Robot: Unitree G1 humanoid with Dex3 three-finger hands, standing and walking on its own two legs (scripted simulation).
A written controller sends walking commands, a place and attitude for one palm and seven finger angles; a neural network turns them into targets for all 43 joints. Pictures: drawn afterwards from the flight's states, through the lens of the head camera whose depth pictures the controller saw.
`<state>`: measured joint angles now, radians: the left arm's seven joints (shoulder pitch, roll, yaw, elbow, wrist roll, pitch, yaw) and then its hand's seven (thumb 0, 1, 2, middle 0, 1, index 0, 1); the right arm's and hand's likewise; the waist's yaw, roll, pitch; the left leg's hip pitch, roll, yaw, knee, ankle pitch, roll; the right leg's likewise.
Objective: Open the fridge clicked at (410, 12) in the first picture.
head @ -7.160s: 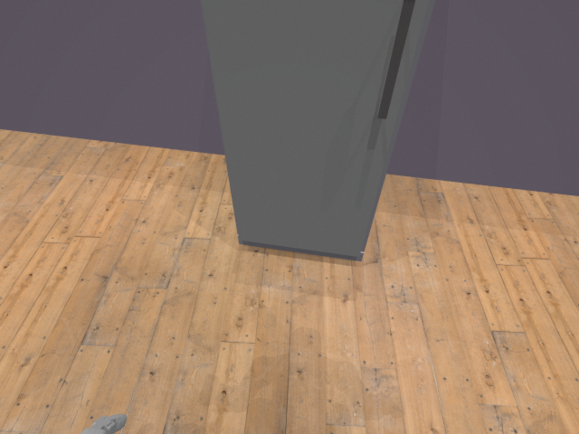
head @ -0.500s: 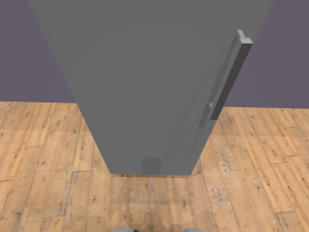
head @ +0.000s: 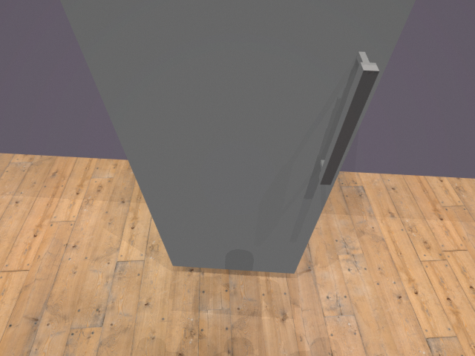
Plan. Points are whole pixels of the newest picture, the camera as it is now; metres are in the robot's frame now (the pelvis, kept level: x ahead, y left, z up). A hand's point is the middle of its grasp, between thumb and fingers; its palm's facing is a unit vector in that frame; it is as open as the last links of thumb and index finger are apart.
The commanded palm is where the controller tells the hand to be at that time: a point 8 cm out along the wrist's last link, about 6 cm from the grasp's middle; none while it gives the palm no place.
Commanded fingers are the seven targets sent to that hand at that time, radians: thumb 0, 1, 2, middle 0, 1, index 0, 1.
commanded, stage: come to a stop and stand still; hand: right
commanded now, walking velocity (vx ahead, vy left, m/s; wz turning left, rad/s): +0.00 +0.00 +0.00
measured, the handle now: (340, 127) +0.49 -0.14 +0.12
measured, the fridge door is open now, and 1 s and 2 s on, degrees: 0 0 0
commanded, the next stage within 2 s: look again from close up in 1.02 s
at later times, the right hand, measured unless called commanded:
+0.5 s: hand out of the picture -0.02 -0.18 -0.18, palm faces +0.02 +0.98 -0.18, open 7.3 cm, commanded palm none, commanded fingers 0.00 -0.90 -0.90 0.20 0.30 0.20 0.30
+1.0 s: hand out of the picture -0.05 -0.20 -0.18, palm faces +0.02 +0.99 -0.17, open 7.4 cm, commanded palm none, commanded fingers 0.00 -0.90 -0.90 0.20 0.30 0.20 0.30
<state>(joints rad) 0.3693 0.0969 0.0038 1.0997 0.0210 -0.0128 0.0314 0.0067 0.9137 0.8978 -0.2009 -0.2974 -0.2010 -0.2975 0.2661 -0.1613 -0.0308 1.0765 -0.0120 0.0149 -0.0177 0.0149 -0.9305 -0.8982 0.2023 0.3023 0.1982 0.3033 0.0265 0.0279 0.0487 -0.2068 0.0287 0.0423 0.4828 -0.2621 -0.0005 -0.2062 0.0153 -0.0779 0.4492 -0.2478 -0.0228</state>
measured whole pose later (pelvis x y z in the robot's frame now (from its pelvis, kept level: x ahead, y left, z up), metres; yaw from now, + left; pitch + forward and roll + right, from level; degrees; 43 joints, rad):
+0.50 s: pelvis -0.03 -0.01 +0.00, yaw +0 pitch -3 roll +1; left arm 0.28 0.17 0.00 1.03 0.02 -0.01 0.01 0.01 0.92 0.90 -0.20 -0.30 -0.20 -0.30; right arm 0.33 -0.17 0.02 1.04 -0.01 -0.01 -0.03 0.01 -0.91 -0.90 0.20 0.30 0.20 0.30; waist 0.00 0.01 -0.01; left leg -0.19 0.00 0.05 0.46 -0.23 0.01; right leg -0.22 0.00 -0.05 0.48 -0.22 -0.02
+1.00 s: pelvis -0.04 -0.03 +0.00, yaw +0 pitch -2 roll +1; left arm 0.29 0.15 -0.01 1.09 0.01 -0.02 0.01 0.01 0.91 0.90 -0.20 -0.30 -0.20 -0.30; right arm 0.34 -0.17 0.02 1.07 -0.01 -0.01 -0.03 0.00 -0.91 -0.90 0.20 0.30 0.20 0.30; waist 0.00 0.03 0.01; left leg -0.19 0.04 0.04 0.43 -0.20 -0.03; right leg -0.22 0.04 -0.06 0.44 -0.19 -0.06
